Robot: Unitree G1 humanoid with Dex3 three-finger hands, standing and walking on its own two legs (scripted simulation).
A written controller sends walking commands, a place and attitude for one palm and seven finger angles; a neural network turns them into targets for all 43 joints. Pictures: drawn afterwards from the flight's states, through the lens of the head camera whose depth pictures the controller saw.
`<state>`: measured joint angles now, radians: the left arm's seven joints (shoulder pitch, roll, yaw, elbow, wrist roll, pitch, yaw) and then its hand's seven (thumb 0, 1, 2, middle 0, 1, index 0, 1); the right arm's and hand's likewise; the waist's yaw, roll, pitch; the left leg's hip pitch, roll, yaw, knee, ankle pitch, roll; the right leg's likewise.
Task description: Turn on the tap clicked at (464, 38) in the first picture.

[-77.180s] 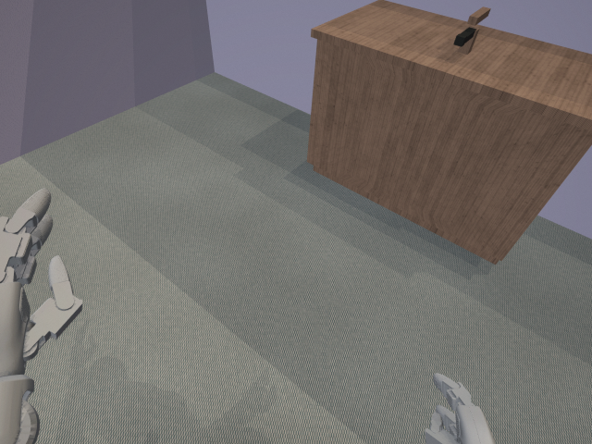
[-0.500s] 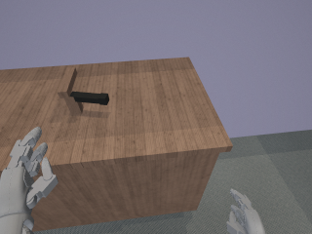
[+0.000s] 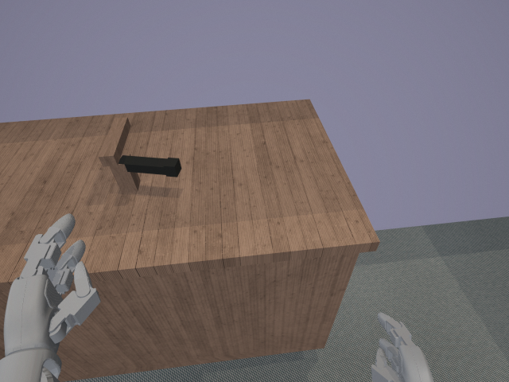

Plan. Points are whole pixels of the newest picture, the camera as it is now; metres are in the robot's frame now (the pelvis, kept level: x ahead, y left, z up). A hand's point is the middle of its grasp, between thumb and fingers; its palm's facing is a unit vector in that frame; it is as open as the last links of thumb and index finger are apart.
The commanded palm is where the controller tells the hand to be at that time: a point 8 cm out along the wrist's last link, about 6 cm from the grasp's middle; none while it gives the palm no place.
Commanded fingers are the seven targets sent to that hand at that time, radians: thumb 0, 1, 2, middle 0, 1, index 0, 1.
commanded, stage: turn the palm inward beside the body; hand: left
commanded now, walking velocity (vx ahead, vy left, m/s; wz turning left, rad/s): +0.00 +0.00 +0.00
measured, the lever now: (172, 167) +0.49 +0.24 +0.07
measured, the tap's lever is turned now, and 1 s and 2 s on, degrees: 75 75 75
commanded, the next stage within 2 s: reach beside the lever's end, fingers flat in 0.12 s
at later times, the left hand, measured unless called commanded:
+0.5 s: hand (109, 275) +0.21 +0.22 +0.12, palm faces +0.48 -0.86 -0.17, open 7.5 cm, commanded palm +0.17 +0.27 +0.13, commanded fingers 0.00 0.90 0.90 -0.20 -0.30 -0.20 -0.30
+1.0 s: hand (103, 256) +0.25 +0.25 +0.11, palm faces +0.46 -0.88 -0.12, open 7.5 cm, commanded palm +0.22 +0.30 +0.11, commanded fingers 0.00 0.90 0.90 -0.18 -0.25 -0.18 -0.25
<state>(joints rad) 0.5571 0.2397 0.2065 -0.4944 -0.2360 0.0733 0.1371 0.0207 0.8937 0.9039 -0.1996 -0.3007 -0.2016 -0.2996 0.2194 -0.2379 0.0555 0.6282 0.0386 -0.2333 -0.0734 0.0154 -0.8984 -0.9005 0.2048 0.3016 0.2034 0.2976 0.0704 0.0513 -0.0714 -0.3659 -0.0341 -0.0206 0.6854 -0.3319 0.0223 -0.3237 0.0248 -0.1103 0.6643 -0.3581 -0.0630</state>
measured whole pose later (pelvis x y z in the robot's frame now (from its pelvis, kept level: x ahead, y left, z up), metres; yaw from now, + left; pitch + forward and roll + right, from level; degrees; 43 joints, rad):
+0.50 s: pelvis +0.00 -0.04 +0.00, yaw +1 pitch +2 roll +0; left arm 0.37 0.28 0.28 -0.30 -0.25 0.06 0.16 0.02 0.89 0.90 -0.20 -0.30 -0.20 -0.30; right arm 0.18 -0.25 0.04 0.69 0.05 -0.22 -0.08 0.02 -0.90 -0.90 0.20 0.30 0.20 0.30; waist 0.05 0.06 -0.06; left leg -0.41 0.00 -0.06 0.72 -0.34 -0.02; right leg -0.35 0.06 -0.15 0.67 -0.37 -0.10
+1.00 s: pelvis +0.01 -0.01 +0.00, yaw +0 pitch +3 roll +0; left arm 0.27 0.26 0.32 -0.11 -0.25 -0.08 0.09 0.02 0.89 0.90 -0.19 -0.27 -0.19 -0.27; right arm 0.22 -0.27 0.02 0.69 0.04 -0.24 -0.08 0.01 -0.90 -0.90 0.20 0.30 0.20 0.30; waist 0.04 0.04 -0.04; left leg -0.40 -0.03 -0.03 0.69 -0.34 0.01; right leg -0.36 0.03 -0.12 0.67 -0.37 -0.08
